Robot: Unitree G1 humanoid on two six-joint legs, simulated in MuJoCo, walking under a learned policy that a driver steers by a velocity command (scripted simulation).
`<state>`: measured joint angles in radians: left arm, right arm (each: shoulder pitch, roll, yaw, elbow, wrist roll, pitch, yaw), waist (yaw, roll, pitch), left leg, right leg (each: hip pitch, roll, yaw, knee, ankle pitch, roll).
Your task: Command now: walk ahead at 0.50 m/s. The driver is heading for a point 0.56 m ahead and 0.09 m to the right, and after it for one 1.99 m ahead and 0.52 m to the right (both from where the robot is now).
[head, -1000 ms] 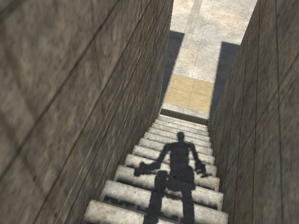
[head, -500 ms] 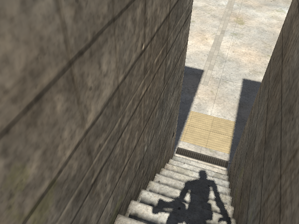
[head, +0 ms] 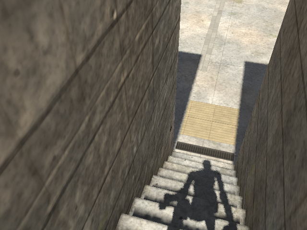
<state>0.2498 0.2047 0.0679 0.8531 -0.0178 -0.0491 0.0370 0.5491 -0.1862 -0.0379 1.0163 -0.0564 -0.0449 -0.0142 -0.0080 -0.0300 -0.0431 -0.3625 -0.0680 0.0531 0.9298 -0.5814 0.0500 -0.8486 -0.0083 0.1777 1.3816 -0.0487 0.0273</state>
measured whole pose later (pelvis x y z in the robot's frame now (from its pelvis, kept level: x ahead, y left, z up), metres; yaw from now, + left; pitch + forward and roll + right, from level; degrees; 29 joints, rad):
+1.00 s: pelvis +0.57 -0.24 -0.55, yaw +0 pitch +0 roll +5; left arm 0.36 0.20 0.04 0.85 0.00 -0.08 -0.03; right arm 0.46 -0.17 -0.06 0.95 0.04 -0.01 -0.05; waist 0.08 -0.02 -0.06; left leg -0.52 -0.06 -0.15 1.85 -0.85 -0.04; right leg -0.32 -0.08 0.07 0.66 -0.17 -0.01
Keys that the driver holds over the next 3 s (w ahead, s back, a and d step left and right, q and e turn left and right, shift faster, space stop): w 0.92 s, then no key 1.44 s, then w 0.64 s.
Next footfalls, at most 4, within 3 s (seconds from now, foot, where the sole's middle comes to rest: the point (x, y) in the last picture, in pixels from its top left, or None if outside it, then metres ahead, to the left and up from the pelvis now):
0.22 right None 0.18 -0.18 -0.92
0.64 left None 0.43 -0.04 -1.13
0.96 right None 0.60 -0.37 -1.33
1.44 left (176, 223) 0.92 -0.12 -1.54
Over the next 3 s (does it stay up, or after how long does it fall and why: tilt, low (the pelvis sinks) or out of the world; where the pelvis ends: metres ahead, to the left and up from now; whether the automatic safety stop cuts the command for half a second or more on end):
stays up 1.07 -0.24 -0.94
